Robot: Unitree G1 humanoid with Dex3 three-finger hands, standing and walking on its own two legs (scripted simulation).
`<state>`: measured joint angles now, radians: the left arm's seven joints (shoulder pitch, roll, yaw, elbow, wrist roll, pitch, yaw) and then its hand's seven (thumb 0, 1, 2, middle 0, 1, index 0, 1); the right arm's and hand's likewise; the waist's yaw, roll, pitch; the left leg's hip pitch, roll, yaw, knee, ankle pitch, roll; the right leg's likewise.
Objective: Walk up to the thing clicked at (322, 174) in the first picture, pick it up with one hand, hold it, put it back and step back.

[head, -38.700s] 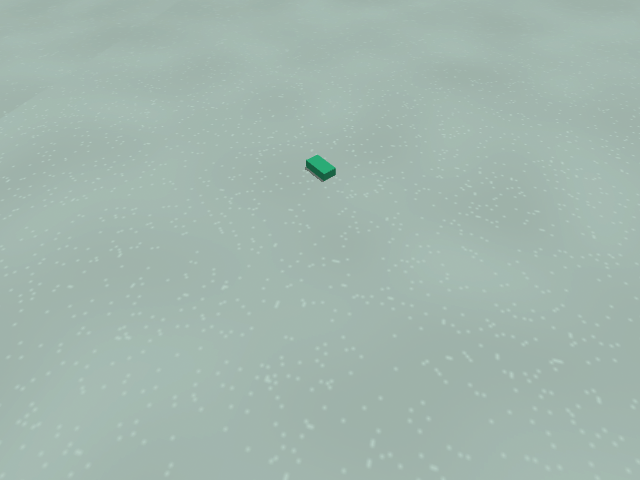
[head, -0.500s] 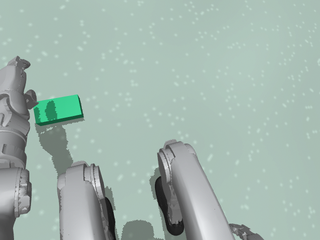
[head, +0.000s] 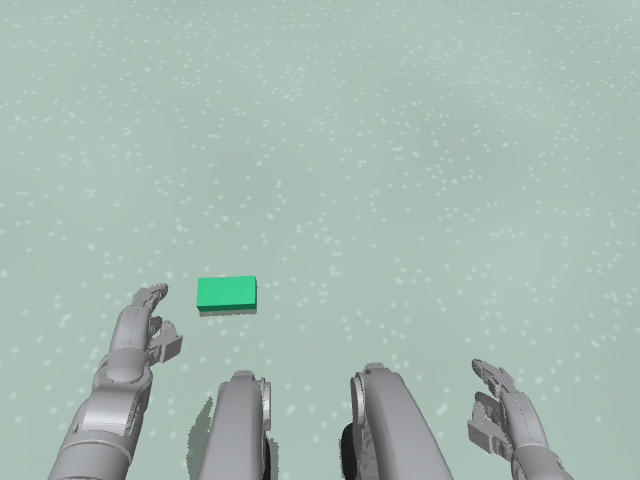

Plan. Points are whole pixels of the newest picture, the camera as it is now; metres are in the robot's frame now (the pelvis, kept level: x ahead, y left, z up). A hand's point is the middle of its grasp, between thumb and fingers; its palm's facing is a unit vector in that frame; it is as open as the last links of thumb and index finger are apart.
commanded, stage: home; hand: left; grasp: from above
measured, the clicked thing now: (227, 293) +0.54 +0.19 -0.54
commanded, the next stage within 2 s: none
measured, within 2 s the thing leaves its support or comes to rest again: neither
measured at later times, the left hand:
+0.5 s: hand (107, 365) +0.25 +0.19 +0.08, palm faces +0.08 -0.97 -0.22, open 7.4 cm
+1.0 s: hand (87, 394) +0.23 +0.19 +0.11, palm faces +0.08 -0.98 -0.20, open 7.4 cm
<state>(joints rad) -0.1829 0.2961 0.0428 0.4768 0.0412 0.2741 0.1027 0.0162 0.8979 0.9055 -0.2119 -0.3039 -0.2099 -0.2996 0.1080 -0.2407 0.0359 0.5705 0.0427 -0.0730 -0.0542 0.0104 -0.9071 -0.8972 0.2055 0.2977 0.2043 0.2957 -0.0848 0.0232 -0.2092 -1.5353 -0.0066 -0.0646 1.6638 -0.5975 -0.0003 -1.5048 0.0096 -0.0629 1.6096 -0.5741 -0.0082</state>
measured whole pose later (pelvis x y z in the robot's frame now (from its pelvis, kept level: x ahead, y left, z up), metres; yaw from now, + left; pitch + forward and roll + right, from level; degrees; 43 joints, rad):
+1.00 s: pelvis +0.07 +0.01 +0.16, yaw +2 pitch +9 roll -3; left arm 0.49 0.23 0.02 -0.10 -0.05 0.43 0.03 0.02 0.91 0.90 -0.20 -0.30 -0.20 -0.29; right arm 0.29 -0.22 0.05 0.53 0.01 -0.23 -0.18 0.02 -0.90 -0.90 0.21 0.30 0.21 0.30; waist -0.04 0.04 -0.16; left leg -0.67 0.00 -0.06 0.99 -0.48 0.01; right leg -0.63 0.02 -0.05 0.92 -0.45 0.00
